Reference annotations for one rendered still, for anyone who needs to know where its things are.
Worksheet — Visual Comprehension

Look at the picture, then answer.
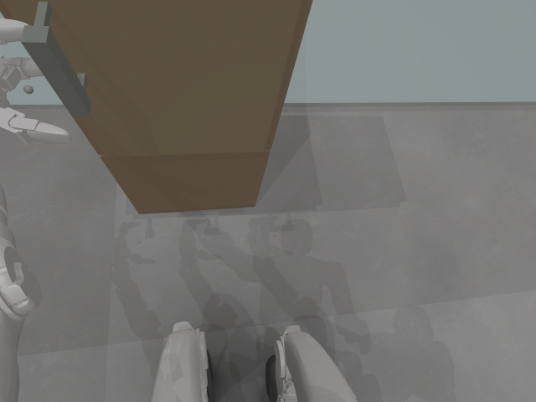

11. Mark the robot left thigh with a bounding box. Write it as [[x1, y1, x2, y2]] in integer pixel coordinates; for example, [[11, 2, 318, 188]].
[[149, 328, 208, 402]]

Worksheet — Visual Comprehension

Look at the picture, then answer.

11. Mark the robot left forearm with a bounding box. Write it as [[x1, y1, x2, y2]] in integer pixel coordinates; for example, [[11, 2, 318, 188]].
[[0, 184, 17, 251]]

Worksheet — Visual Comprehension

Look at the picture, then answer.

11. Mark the robot left upper arm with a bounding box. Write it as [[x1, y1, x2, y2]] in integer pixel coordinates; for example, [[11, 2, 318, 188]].
[[0, 245, 42, 402]]

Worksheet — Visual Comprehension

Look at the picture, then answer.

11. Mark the robot thigh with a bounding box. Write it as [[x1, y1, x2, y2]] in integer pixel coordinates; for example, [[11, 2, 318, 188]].
[[149, 328, 208, 402], [274, 332, 358, 402]]

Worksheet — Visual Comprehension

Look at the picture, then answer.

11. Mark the left robot hand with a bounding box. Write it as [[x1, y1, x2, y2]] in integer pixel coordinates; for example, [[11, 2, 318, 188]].
[[0, 18, 71, 146]]

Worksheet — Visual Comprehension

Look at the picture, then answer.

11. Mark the cupboard door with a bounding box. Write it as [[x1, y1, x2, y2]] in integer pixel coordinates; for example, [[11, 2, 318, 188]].
[[3, 0, 302, 157]]

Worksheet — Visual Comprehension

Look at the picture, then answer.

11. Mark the robot right thigh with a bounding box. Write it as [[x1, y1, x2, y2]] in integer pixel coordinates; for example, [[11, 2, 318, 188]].
[[274, 332, 358, 402]]

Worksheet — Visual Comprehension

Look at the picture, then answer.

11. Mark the handle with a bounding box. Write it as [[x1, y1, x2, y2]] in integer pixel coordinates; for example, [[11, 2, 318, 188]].
[[21, 1, 91, 116]]

